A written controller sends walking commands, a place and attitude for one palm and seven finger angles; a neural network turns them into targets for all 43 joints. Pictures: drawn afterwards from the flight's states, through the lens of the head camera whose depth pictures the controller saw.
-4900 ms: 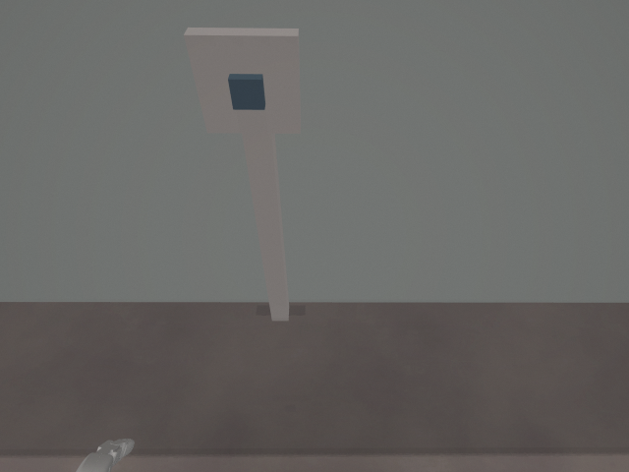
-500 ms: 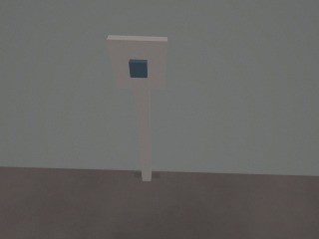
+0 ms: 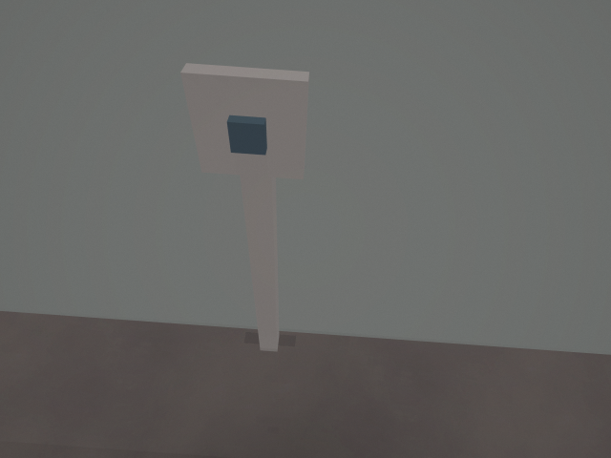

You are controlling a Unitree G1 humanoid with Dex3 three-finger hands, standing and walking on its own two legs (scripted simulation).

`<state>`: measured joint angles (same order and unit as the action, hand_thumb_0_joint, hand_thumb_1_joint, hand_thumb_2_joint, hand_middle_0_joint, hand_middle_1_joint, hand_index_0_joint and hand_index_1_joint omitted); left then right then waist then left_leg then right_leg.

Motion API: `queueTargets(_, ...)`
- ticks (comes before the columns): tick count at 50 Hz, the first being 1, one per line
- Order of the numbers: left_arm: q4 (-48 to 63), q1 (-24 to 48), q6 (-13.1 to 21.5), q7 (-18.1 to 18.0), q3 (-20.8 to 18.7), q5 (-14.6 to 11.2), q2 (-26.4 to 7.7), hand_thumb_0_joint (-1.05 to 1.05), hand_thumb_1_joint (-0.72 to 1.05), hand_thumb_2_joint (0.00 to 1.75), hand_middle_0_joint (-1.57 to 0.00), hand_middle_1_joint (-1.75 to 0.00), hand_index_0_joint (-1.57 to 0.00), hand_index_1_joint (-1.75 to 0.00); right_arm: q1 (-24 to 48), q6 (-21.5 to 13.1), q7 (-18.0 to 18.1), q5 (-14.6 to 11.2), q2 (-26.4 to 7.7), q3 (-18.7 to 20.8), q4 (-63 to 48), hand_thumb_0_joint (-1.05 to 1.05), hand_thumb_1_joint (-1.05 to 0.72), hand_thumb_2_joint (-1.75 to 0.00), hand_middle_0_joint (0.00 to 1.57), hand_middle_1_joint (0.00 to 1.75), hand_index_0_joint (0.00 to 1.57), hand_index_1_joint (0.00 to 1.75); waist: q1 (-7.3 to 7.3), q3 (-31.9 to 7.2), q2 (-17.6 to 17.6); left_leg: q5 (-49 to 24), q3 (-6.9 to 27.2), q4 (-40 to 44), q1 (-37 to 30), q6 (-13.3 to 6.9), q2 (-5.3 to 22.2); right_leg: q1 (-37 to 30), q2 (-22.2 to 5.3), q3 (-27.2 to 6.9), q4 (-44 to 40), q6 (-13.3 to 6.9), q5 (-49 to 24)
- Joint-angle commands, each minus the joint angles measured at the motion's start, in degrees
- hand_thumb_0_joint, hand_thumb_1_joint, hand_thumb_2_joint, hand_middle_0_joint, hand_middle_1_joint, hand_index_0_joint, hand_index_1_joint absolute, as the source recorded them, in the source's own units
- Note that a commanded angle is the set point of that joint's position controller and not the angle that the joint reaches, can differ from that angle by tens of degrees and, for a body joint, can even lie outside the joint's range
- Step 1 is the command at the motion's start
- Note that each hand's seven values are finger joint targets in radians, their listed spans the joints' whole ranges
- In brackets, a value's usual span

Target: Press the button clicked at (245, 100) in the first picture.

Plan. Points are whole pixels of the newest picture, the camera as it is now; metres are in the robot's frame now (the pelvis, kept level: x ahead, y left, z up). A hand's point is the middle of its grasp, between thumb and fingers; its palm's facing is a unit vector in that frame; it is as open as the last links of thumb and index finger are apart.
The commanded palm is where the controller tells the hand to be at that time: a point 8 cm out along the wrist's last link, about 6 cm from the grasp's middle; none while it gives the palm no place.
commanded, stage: shuffle to correct the standing spot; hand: left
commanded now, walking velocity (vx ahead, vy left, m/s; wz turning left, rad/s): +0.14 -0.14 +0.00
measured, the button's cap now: (248, 134) +0.54 +0.14 +0.14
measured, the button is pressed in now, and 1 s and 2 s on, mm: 0 0 0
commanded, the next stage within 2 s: come to a stop and stand still in 0.28 s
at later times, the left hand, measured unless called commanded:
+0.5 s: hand (244, 453) +0.17 +0.10 -0.17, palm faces -0.05 -0.97 -0.25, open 7.4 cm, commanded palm none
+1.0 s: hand out of the picture +0.06 +0.11 -0.18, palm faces +0.10 -0.97 -0.21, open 7.4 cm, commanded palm none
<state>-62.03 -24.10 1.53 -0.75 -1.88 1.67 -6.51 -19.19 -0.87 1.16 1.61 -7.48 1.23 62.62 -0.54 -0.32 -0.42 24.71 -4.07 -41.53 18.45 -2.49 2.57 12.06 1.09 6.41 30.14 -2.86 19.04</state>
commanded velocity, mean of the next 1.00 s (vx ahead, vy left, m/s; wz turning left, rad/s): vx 0.02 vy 0.02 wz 0.00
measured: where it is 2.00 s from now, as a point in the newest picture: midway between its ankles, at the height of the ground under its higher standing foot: outside the picture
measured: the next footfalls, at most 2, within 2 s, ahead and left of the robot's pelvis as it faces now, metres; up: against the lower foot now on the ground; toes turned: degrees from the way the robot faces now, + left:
right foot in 0.46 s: +0.18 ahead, -0.21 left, +0.00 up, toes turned -9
left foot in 0.96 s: +0.06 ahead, +0.01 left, +0.00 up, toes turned +2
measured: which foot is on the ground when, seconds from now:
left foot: down 0.00-0.46, up 0.48-0.94, down 0.96-1.00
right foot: down 0.00-0.08, up 0.10-0.44, down 0.46-0.96, up 0.98-1.00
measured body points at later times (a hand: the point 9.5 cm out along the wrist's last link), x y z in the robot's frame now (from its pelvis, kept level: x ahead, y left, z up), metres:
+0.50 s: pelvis +0.09 -0.09 -0.01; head +0.13 -0.12 +0.44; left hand +0.17 +0.15 -0.15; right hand +0.01 -0.30 -0.17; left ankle +0.02 +0.08 -0.71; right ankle +0.14 -0.20 -0.73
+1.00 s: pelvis +0.04 -0.08 +0.00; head +0.04 -0.07 +0.45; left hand +0.06 +0.16 -0.16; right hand +0.11 -0.32 -0.14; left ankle +0.02 +0.03 -0.73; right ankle +0.13 -0.20 -0.72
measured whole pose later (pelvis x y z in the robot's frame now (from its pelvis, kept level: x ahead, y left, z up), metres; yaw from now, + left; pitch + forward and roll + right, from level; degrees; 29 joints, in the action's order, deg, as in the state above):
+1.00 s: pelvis +0.04 -0.08 +0.00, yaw +1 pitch +0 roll +0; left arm -58.5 -14.9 -3.2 -1.3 -3.9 1.4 -12.1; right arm -13.7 0.6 0.1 1.9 -9.1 2.5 55.9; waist -1.2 -0.1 -2.7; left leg 17.8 -3.1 -29.2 12.0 -0.7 0.7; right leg 24.1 -3.6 6.6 34.1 -0.7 15.9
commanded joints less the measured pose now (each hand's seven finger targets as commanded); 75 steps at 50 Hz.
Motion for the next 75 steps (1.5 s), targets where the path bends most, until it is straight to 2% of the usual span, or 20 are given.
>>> queueTargets(1,0.5,-3.96,0.33,-0.8,-1.1,-0.04,-6.99,0.0,0.9,0.9,-0.2,-0.3,-0.2,-0.3,-2.24,-2.26,0.15,-0.49,-0.97,-0.33,-2.49,0.0,-0.9,-0.9,0.2,0.3,0.2,0.3,1.74,3.01,-3.78,-5.27,-3.06,11.59,-0.54,0.01,-0.58,-1.45,-11.94,-12.07,-6.92,-7.45,-16.89)
queueTargets(2,0.69,-3.15,0.07,-0.5,-0.82,-0.44,-5.86,0.0,0.9,0.9,-0.2,-0.3,-0.2,-0.3,-6.44,-2.62,0.52,-0.47,-2.23,-0.09,-0.65,0.0,-0.9,-0.9,0.2,0.3,0.2,0.3,3.07,1.77,-0.48,-11.73,-0.86,17.41,-8.79,-0.28,0.94,2.92,-8.49,-8.47,-0.42,-4.92,-16.5)
queueTargets(4,2.97,-1.18,0.12,0.19,-0.01,-0.46,-2.64,0.0,0.9,0.9,-0.2,-0.3,-0.2,-0.3,-15.6,-2.63,2.19,0.31,-10.76,2.09,1.92,0.0,-0.9,-0.9,0.2,0.3,0.2,0.3,5.67,-0.23,14.57,-34.09,26.59,24.71,-24.22,-10.64,23.94,24.65,-1.04,-1.56,23.43,0.96,11.54)
queueTargets(5,4.28,1.7,-0.35,0.24,-0.68,0.3,-5.16,0.0,0.9,0.9,-0.2,-0.3,-0.2,-0.3,-15.21,-2.08,2.17,0.16,-11.28,2.11,1.47,0.0,-0.9,-0.9,0.2,0.3,0.2,0.3,5.74,1.29,8.86,-31.87,25.07,24.11,-20.94,-13.33,25.52,25.46,-3.21,-5.39,29.92,-0.04,12.73)
queueTargets(12,4.61,4.68,-2.07,2.15,-0.88,0.25,-1.36,0.0,0.9,0.9,-0.2,-0.3,-0.2,-0.3,-6.47,-3.5,2.08,0.35,-7.82,1.1,-1.01,0.0,-0.9,-0.9,0.2,0.3,0.2,0.3,0.89,6.4,8.28,-36.45,4.72,26.28,-7.88,-6.96,14.94,22.31,-5.78,-3.85,29.59,2.99,-3.3)
queueTargets(18,6.94,11.09,-1.82,2.63,-1.27,-0.25,-3.4,0.0,0.9,0.9,-0.2,-0.3,-0.2,-0.3,-5.4,-1.99,1.64,0.85,-10.73,2.89,-1.59,0.0,-0.9,-0.9,0.2,0.3,0.2,0.3,2.57,4.36,11.1,-32.25,2.16,22.27,-8.05,-5.07,14.42,13.29,-3.86,0.72,8.98,2.87,-3.85)
queueTargets(21,4.51,2.32,-0.3,2.06,-2.13,-0.16,-6.55,0.0,0.9,0.9,-0.2,-0.3,-0.2,-0.3,-4.5,-1.1,0.97,0.31,-10.52,3.23,-1.87,0.0,-0.9,-0.9,0.2,0.3,0.2,0.3,-1.61,-2.1,4.82,-23.74,0.18,10.75,-4.93,-0.94,9.69,-3.98,-2.92,0.47,-3.9,2.93,-13.31)
queueTargets(23,2.89,-3.73,0.83,0.34,-3.42,-0.48,-15.93,0.0,0.9,0.9,-0.2,-0.3,-0.2,-0.3,-8.71,-0.65,0.56,-1.12,-2.53,1.04,-3.04,0.0,-0.9,-0.9,0.2,0.3,0.2,0.3,-2.54,-13.16,-20.24,13.33,-1.3,-12.41,7.46,2.93,-0.74,-19.23,-24.79,-21.25,-6.51,-2.96,-41.05)
queueTargets(30,6.33,8.25,-0.08,-1.78,-1.99,-0.42,-11.42,0.0,0.9,0.9,-0.2,-0.3,-0.2,-0.3,-2.41,2.75,0.26,-1.38,-3.21,1.52,-1.83,0.0,-0.9,-0.9,0.2,0.3,0.2,0.3,-0.19,-1.51,-7.4,3.51,2.33,-17.16,5.63,4.8,-0.31,-1.79,-21.07,-11.1,-8.61,-6.81,-47.55)
queueTargets(39,8.91,10.65,-1.47,-2.13,-3.72,0.24,-14.25,0.0,0.9,0.9,-0.2,-0.3,-0.2,-0.3,3.34,4.27,-1.32,-0.23,-5.87,2.66,-6.63,0.0,-0.9,-0.9,0.2,0.3,0.2,0.3,-1.12,-0.93,-5.61,-1.72,3.74,-14.25,7.04,4.62,-0.73,2.93,-22.52,-15.76,-16.76,-8.27,-6.16)
queueTargets(45,9.15,12.99,-2.48,-1.42,-3.84,0.36,-15.08,0.0,0.9,0.9,-0.2,-0.3,-0.2,-0.3,-5.15,2.61,-1.5,-0.63,-4.48,1.96,-5.2,0.0,-0.9,-0.9,0.2,0.3,0.2,0.3,2.33,-2.33,-7.98,-4.6,-1.92,11.01,-13.5,2.2,-3.43,12.7,-16.56,-12.8,-18.95,-3.01,10.15)
queueTargets(47,8.69,12.08,-3.1,-1.02,-2.64,-0.35,-10.46,0.0,0.9,0.9,-0.2,-0.3,-0.2,-0.3,-9.85,1.79,-0.79,-0.21,-6.58,2.01,-3.94,0.0,-0.9,-0.9,0.2,0.3,0.2,0.3,4.03,-1.52,4.75,0.0,5.15,25.2,-17.96,0.45,2.23,17.61,-9.23,-6.17,-6.17,1.41,12.62)
queueTargets(48,9.29,11.6,-3.17,-0.62,-1.62,-0.88,-6.23,0.0,0.9,0.9,-0.2,-0.3,-0.2,-0.3,-6.98,1.6,-0.39,0.5,-9.99,2.42,-5.51,0.0,-0.9,-0.9,0.2,0.3,0.2,0.3,3.22,3.82,20.13,11.95,21.51,34.2,-9.56,-3.55,13.75,21.99,-2.86,-0.39,6.86,3.75,10.12)
queueTargets(50,9.79,12.34,-2.82,0.47,-1.68,-0.41,-7.0,0.0,0.9,0.9,-0.2,-0.3,-0.2,-0.3,2.91,1.4,0.32,0.84,-10.33,1.77,-9.48,0.0,-0.9,-0.9,0.2,0.3,0.2,0.3,-0.3,10.81,11.56,13.49,22.77,38.63,6.18,-9.43,17.33,18.62,-4.23,-6.14,20.03,2.13,3.52)
queueTargets(52,5.98,7.09,-2.44,1.0,-1.62,0.32,-5.81,0.0,0.9,0.9,-0.2,-0.3,-0.2,-0.3,4.97,0.0,0.46,0.31,-8.05,0.94,-8.33,0.0,-0.9,-0.9,0.2,0.3,0.2,0.3,-2.44,5.72,7.48,2.93,14.44,33.92,2.3,-5.98,11.11,15.44,-2.18,-6.4,26.19,2.2,-1.19)
queueTargets(61,4.96,8.9,-1.06,0.59,0.03,-0.33,-3.62,0.0,0.9,0.9,-0.2,-0.3,-0.2,-0.3,-6.17,-0.71,1.1,0.52,-7.16,0.89,-2.44,0.0,-0.9,-0.9,0.2,0.3,0.2,0.3,2.71,4.47,7.49,-10.67,15.03,29.37,-9.34,-7.98,13.05,12.14,-3.07,-3.99,8.85,2.18,7.11)
queueTargets(65,0.28,-0.41,0.41,-0.53,0.01,-0.57,-5.4,0.0,0.9,0.9,-0.2,-0.3,-0.2,-0.3,-6.14,-0.96,0.85,-1.04,-3.84,0.0,-1.07,0.0,-0.9,-0.9,0.2,0.3,0.2,0.3,-0.71,-1.04,-5.06,-10.15,6.07,16.07,3.4,-1.28,4.7,-13.04,-8.44,-12.32,-9.86,0.72,-9.45)
queueTargets(66,-2.23,-4.61,0.75,-3.1,0.54,0.05,-7.8,0.0,0.9,0.9,-0.2,-0.3,-0.2,-0.3,6.82,-1.64,0.09,-1.24,-6.97,0.4,-5.24,0.0,-0.9,-0.9,0.2,0.3,0.2,0.3,-4.45,8.19,-6.98,-7.96,2.35,6.47,1.1,2.51,0.71,2.52,-10.45,-16.91,-12.08,0.59,-26.98)
queueTargets(68,1.59,2.61,1.69,-2.09,1.64,-0.68,-8.35,0.0,0.9,0.9,-0.2,-0.3,-0.2,-0.3,0.24,0.18,-1.09,-0.48,-1.87,-0.45,-5.19,0.0,-0.9,-0.9,0.2,0.3,0.2,0.3,1.9,5.58,-2.22,-0.67,1.69,-1.57,0.5,1.95,-0.49,6.99,-12.92,-17.79,-17.01,-4.21,-0.34)
queueTargets(75,1.46,4.6,2.03,-2.45,1.36,-1.23,-6.26,0.0,0.9,0.9,-0.2,-0.3,-0.2,-0.3,-5.92,-1.4,0.2,-0.85,-2.87,-1.12,-1.21,0.0,-0.9,-0.9,0.2,0.3,0.2,0.3,2.68,-2.22,0.32,-18.98,5.02,14.69,-8.15,0.77,2.16,-3.37,-7.76,-10.9,-2.42,-2.57,-29.15)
